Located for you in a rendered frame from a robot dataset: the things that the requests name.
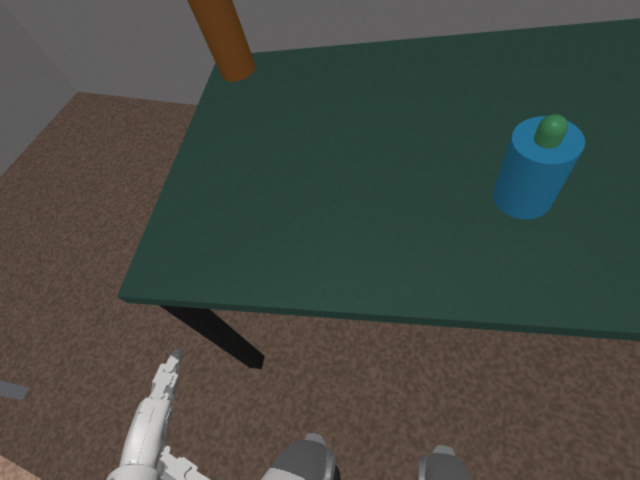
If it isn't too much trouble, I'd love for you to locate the left robot arm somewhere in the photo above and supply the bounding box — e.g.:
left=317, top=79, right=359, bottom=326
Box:
left=106, top=464, right=160, bottom=480

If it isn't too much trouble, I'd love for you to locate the left robot hand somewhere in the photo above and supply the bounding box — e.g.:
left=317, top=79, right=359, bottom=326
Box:
left=119, top=348, right=210, bottom=480

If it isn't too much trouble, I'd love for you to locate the table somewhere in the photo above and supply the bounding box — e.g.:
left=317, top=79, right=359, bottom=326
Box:
left=117, top=18, right=640, bottom=369

